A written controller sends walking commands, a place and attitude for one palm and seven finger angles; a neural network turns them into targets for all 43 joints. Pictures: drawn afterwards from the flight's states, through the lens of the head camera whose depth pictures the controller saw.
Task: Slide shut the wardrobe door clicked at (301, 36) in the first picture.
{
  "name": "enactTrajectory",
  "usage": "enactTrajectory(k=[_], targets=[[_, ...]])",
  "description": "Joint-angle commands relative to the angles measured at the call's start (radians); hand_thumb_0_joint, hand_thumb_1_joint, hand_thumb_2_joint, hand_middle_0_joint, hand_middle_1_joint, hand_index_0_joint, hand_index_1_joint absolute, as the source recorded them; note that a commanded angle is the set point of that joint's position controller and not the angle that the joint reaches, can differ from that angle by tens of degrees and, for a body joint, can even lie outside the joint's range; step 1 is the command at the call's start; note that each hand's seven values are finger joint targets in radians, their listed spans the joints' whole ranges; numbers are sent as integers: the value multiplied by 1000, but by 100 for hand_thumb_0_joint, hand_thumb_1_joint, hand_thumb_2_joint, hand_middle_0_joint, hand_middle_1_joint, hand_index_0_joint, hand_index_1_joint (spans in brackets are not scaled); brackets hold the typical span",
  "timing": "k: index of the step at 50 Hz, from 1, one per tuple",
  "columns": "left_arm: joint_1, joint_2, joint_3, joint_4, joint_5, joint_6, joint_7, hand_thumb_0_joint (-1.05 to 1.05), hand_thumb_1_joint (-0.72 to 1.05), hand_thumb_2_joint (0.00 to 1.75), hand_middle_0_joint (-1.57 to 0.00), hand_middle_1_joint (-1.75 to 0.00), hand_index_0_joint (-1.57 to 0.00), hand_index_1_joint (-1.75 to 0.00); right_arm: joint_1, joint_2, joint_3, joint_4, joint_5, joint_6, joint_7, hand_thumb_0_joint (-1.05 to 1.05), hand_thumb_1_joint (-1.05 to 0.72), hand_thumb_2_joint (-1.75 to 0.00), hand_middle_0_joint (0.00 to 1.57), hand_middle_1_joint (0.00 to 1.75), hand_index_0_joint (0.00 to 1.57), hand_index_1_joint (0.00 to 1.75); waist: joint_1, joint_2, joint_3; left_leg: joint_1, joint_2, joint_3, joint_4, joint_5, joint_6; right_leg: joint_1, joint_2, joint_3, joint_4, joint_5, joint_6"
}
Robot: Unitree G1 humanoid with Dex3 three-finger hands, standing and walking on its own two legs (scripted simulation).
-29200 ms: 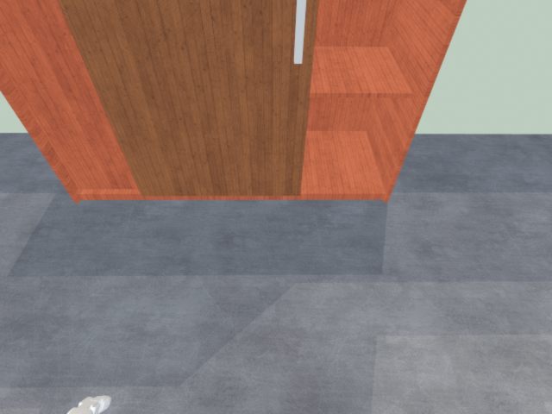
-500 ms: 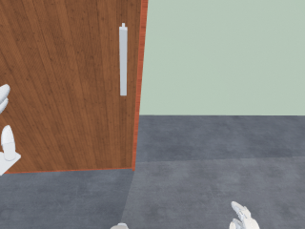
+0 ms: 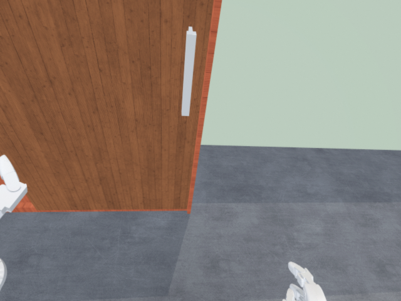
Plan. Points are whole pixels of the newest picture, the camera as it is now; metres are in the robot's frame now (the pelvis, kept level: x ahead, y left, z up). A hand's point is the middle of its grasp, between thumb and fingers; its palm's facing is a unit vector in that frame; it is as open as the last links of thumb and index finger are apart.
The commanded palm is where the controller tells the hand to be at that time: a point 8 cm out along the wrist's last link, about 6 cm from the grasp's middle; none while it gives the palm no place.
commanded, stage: stop stepping back and stand still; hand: left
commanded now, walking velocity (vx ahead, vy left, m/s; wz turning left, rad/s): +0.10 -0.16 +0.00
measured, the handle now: (187, 74) +0.71 +0.09 +0.12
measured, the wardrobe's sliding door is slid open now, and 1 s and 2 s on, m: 0.00 0.00 0.00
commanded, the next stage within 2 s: let the arm hang, fingers relaxed in 0.16 s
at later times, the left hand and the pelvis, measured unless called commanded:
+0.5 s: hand out of the picture +0.11 +0.17 -0.14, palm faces +0.08 -0.97 -0.23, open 7.4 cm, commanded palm none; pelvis +0.00 -0.02 -0.01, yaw +5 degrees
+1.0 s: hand out of the picture -0.04 +0.18 -0.16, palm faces +0.14 -0.97 -0.22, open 7.3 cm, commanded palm none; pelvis -0.02 -0.01 +0.02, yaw +7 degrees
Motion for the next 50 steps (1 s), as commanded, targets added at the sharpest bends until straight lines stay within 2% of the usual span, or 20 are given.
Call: enactTrajectory(k=[1, 4, 6, 7, 8, 9, 10, 12, 13, 15, 17, 20, 22, 24, 26, 29, 31, 34, 36, 50], targets=[[109, 238, 93, -471, 18, -107, -18, 0, 90, 90, -20, -30, -20, -30, -108, -145, -60, -192, -7, -75, 28, 0, -90, -90, 20, 30, 20, 30, 3, 238, -57, 103, 285, -379, -415, -121, 112, -73, -21, 61, 28, 38, 4], [219, 228, 126, -415, 23, -96, -2, 0, 90, 90, -20, -30, -20, -30, -98, -157, -59, -204, -7, -47, 31, 0, -90, -90, 20, 30, 20, 30, 9, 331, -60, -138, 209, -179, -397, -324, 54, 247, 35, -62, -210, 62, -2], [215, 229, 139, -318, 26, -80, 4, 0, 90, 90, -20, -30, -20, -30, -86, -158, -62, -208, -8, -22, 19, 0, -90, -90, 20, 30, 20, 30, 5, 244, -33, -243, 144, -102, -275, -358, 20, 361, 21, -39, -348, 26, -28], [186, 225, 138, -262, 28, -74, 4, 0, 90, 90, -20, -30, -20, -30, -80, -159, -69, -206, -11, -6, 14, 0, -90, -90, 20, 30, 20, 30, 2, 147, 5, -303, 85, -46, -99, -329, 2, 332, -60, 95, -425, -45, -82], [136, 244, 150, -244, 22, -70, 3, 0, 90, 90, -20, -30, -20, -30, -71, -156, -76, -207, -7, 4, 10, 0, -90, -90, 20, 30, 20, 30, -4, -6, 18, -296, 33, -4, 130, -223, -15, 226, -221, 347, -545, -149, -157], [55, 269, 160, -268, 14, -82, 7, 0, 90, 90, -20, -30, -20, -30, -61, -153, -75, -195, -1, -3, 7, 0, -90, -90, 20, 30, 20, 30, -9, -71, 0, -232, 30, 11, 267, -139, -24, 149, -328, 441, -595, -114, -193], [-20, 255, 142, -302, 19, -93, 13, 0, 90, 90, -20, -30, -20, -30, -83, -151, -74, -187, 7, -17, 10, 0, -90, -90, 20, 30, 20, 30, -5, -63, -38, -208, 33, -6, 324, -130, -23, 153, -337, 456, -568, -18, -215], [47, 200, 103, -217, 18, -86, 8, 0, 90, 90, -20, -30, -20, -30, -46, -148, -70, -157, 9, -25, 6, 0, -90, -90, 20, 30, 20, 30, -19, -21, -22, -13, 68, -25, 112, -122, -8, 7, -273, 261, -486, -52, -156], [3, -16, -287, 477, 111, 89, -129, 0, 90, 90, -20, -30, -20, -30, 10, -292, -122, 69, -4, -18, 97, 0, -90, -90, 20, 30, 20, 30, -100, 97, 50, -55, 108, -23, 142, 68, -9, -75, -282, 15, -216, 396, -95], [65, -97, -308, 537, 88, 186, -163, 0, 90, 90, -20, -30, -20, -30, 36, -252, -104, 20, -13, 71, 77, 0, -90, -90, 20, 30, 20, 30, -32, 220, -5, -35, 240, -292, -117, 286, 76, -137, -50, -43, 66, 71, 22], [-43, -97, -320, 568, 86, 185, -170, 0, 90, 90, -20, -30, -20, -30, 39, -284, -95, -15, -45, 78, 55, 0, -90, -90, 20, 30, 20, 30, -54, 124, 21, -55, 337, -538, -241, 423, 207, -199, -9, 49, 269, -126, 37], [-91, -57, -332, 799, 73, 171, -163, 0, 90, 90, -20, -30, -20, -30, -15, -276, -81, 21, -53, 87, 44, 0, -90, -90, 20, 30, 20, 30, -5, 87, -29, 11, 293, -402, -178, 679, 205, -102, -31, 97, 142, -76, 39], [-4, -24, -343, 970, 73, 165, -165, 0, 90, 90, -20, -30, -20, -30, -89, -257, -69, 48, -34, 109, 50, 0, -90, -90, 20, 30, 20, 30, 64, 119, -45, -149, 170, -224, -107, 339, 96, 208, -37, 96, -206, 153, 25], [-31, 65, -358, 1080, 82, 149, -164, 0, 90, 90, -20, -30, -20, -30, -34, -148, -56, 83, -8, 136, 64, 0, -90, -90, 20, 30, 20, 30, 6, -84, 16, -137, -35, -24, 91, -187, -25, 59, -303, 476, -555, 37, -93], [-133, 36, -377, 1146, 79, 145, -160, 0, 90, 90, -20, -30, -20, -30, -5, -156, -70, 155, -12, 164, 67, 0, -90, -90, 20, 30, 20, 30, -20, -26, 108, -60, -17, -41, 242, -177, -14, -105, -280, 503, -654, -175, -147], [-144, -37, -358, 1230, 84, 135, -147, 0, 90, 90, -20, -30, -20, -30, 74, -114, -76, 224, -16, 158, 59, 0, -90, -90, 20, 30, 20, 30, -44, 76, 27, 7, 12, -30, 162, -135, -7, 12, -236, 348, -558, 133, -179], [-129, -51, -365, 1292, 75, 136, -144, 0, 90, 90, -20, -30, -20, -30, 138, -78, -64, 273, -10, 152, 55, 0, -90, -90, 20, 30, 20, 30, -53, 49, -35, 110, 20, -26, -96, -47, -5, 97, -199, 259, -483, 280, -134], [-87, -87, -389, 1365, 61, 137, -146, 0, 90, 90, -20, -30, -20, -30, 102, -125, -58, 316, -14, 134, 36, 0, -90, -90, 20, 30, 20, 30, -4, 95, -14, 136, 115, -115, -235, 121, 26, 133, -84, 144, -470, 342, -27], [-95, -67, -392, 1419, 59, 144, -145, 0, 90, 90, -20, -30, -20, -30, 101, -103, -51, 350, -8, 131, 36, 0, -90, -90, 20, 30, 20, 30, -8, 158, -16, 108, 107, -108, -270, 167, 18, 203, -90, 107, -428, 404, -28], [-90, -67, -396, 1508, 69, 149, -142, 0, 90, 90, -20, -30, -20, -30, 103, -132, -64, 410, -9, 136, 41, 0, -90, -90, 20, 30, 20, 30, -3, 80, 107, 43, 93, -117, -360, -99, 30, 144, -83, 111, -494, 173, -22]])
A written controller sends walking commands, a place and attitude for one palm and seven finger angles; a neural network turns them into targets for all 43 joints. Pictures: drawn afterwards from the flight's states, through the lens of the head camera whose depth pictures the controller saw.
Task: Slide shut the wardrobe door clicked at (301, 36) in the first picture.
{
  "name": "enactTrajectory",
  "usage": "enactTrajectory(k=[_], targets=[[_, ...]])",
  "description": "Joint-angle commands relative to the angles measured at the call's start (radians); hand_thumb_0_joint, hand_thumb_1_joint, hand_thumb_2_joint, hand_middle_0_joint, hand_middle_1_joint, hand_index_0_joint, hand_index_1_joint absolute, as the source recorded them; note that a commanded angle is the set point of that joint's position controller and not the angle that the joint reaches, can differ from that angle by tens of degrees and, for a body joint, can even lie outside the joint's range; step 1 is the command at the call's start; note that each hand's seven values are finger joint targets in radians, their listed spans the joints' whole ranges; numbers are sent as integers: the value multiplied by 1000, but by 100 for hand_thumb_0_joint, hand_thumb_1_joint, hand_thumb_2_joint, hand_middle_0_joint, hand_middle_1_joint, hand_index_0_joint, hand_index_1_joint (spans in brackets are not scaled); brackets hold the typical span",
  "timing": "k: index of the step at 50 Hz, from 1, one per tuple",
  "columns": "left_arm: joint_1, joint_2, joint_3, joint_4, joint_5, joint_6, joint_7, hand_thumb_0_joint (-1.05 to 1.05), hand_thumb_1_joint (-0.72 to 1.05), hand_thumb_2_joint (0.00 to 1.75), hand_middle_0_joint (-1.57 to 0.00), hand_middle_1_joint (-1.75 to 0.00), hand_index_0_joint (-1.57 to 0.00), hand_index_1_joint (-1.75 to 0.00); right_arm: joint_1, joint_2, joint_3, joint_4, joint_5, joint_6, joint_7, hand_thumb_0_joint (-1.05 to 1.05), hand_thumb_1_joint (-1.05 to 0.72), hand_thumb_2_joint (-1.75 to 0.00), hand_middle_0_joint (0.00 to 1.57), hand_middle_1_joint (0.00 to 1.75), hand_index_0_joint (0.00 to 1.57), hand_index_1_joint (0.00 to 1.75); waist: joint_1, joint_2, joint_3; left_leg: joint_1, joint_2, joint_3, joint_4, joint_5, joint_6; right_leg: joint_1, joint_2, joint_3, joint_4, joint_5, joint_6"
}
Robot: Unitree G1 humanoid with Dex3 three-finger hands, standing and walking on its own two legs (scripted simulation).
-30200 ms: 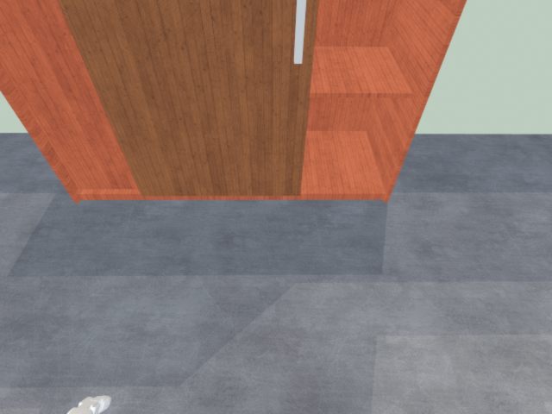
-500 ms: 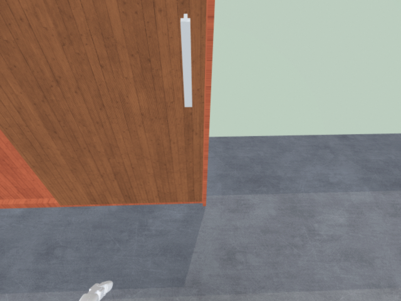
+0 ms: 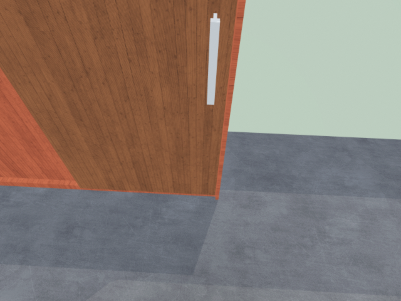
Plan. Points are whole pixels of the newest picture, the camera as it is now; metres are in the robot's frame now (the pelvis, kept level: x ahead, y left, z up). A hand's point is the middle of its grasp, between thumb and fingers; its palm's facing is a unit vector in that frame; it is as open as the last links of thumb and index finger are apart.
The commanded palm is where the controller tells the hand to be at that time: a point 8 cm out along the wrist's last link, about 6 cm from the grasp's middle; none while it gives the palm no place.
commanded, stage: let the arm hang, fingers relaxed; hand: left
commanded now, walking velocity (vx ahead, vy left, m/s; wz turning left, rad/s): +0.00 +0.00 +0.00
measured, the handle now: (212, 62) +0.74 +0.01 +0.10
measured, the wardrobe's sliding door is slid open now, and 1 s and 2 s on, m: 0.00 0.00 0.00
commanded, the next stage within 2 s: look to check the result in 0.36 s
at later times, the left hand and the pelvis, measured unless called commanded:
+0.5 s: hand out of the picture +0.06 +0.22 -0.17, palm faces +0.00 -0.96 -0.28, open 7.4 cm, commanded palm none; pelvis +0.01 +0.00 +0.00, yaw +0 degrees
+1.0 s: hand out of the picture +0.13 +0.23 -0.15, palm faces -0.02 -0.94 -0.34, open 7.4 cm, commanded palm none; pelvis +0.03 -0.01 +0.01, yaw +0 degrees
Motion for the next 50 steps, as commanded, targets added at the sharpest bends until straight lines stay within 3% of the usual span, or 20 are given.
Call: enactTrajectory(k=[1, 8, 11, 15, 19, 25, 35, 50], targets=[[9, 117, 25, -39, 7, -15, 4, 0, 90, 90, -20, -30, -20, -30, 45, -141, -35, -26, -3, -14, -7, 0, -90, -90, 20, 30, 20, 30, -7, 12, 39, -118, 132, -136, -150, -147, 9, 25, -84, 89, -65, -138, -27], [-19, 134, 30, -45, 8, -23, 1, 0, 90, 90, -20, -30, -20, -30, 9, -171, -38, -33, -2, -21, -6, 0, -90, -90, 20, 30, 20, 30, -4, 19, 48, -116, 134, -141, -154, -117, 8, 30, -89, 95, -57, -99, -31], [-38, 158, 34, -51, 7, -32, 1, 0, 90, 90, -20, -30, -20, -30, -5, -192, -41, -35, 0, -30, -5, 0, -90, -90, 20, 30, 20, 30, -6, 15, -6, -69, 139, -133, -132, -7, 8, 61, -99, 93, -46, -25, -34], [-65, 186, 36, -53, 6, -37, 0, 0, 90, 90, -20, -30, -20, -30, -36, -225, -44, -36, 3, -32, -5, 0, -90, -90, 20, 30, 20, 30, -8, 10, -9, -34, 141, -125, -121, 46, 3, 61, -104, 96, -53, 5, -36], [-96, 214, 36, -54, 4, -36, -3, 0, 90, 90, -20, -30, -20, -30, -67, -252, -44, -33, 1, -30, -2, 0, -90, -90, 20, 30, 20, 30, -9, 25, -6, -27, 142, -131, -137, 19, 1, 66, -108, 105, -69, -22, -37], [-142, 263, 38, -59, 4, -41, -6, 0, 90, 90, -20, -30, -20, -30, -109, -302, -47, -35, 5, -31, 3, 0, -90, -90, 20, 30, 20, 30, -12, -5, -29, 7, 149, -128, -139, 62, -2, 84, -112, 108, -76, 20, -38], [-193, 319, 35, -66, 3, -45, -9, 0, 90, 90, -20, -30, -20, -30, -173, -363, -45, -38, 5, -31, 11, 0, -90, -90, 20, 30, 20, 30, -14, 3, -60, 54, 155, -125, -151, 109, -9, 107, -122, 117, -92, 66, -36], [-217, 342, 35, -75, 2, -50, -10, 0, 90, 90, -20, -30, -20, -30, -204, -389, -38, -40, 7, -33, 12, 0, -90, -90, 20, 30, 20, 30, -16, -9, -93, 98, 161, -112, -155, 167, -17, 144, -128, 121, -104, 148, -37]])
